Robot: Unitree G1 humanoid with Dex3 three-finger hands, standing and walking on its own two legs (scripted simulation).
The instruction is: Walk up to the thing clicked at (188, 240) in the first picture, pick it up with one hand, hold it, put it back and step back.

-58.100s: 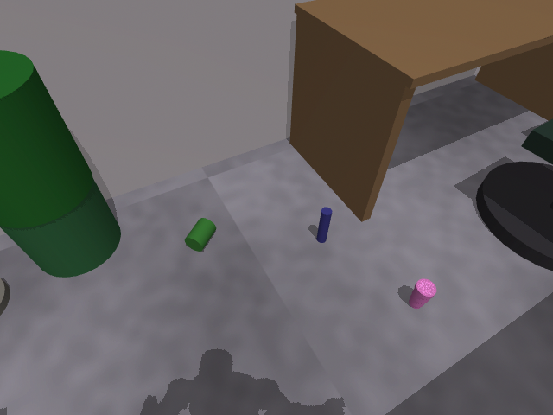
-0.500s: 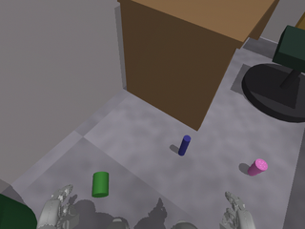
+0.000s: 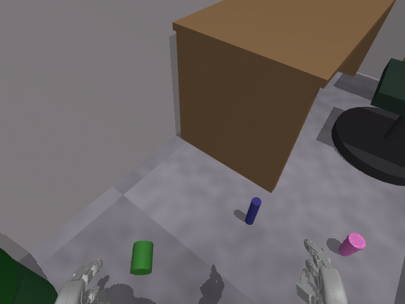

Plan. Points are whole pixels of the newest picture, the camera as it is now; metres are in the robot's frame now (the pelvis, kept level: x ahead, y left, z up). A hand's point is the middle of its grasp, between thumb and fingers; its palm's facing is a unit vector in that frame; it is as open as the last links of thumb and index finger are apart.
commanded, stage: home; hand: left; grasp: from above
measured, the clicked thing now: (142, 257) +0.46 +0.24 -0.67
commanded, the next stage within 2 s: stand in 1.62 s
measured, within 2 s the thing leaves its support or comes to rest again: neither
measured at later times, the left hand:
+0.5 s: hand (106, 299) +0.17 +0.18 -0.05, palm faces +0.04 -0.98 -0.20, open 9.0 cm
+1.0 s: hand (107, 297) +0.17 +0.18 -0.05, palm faces +0.04 -0.98 -0.20, open 9.1 cm
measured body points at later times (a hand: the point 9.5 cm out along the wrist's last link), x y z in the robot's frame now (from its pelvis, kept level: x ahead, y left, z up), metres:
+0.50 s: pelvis +0.01 +0.00 +0.00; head +0.03 +0.01 +0.45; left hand +0.17 +0.23 -0.03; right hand +0.16 -0.24 -0.06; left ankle +0.02 +0.13 -0.68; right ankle -0.01 -0.14 -0.68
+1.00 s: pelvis +0.01 +0.00 +0.00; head +0.03 +0.01 +0.45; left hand +0.17 +0.23 -0.03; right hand +0.17 -0.25 -0.06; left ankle +0.02 +0.13 -0.68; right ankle -0.01 -0.14 -0.68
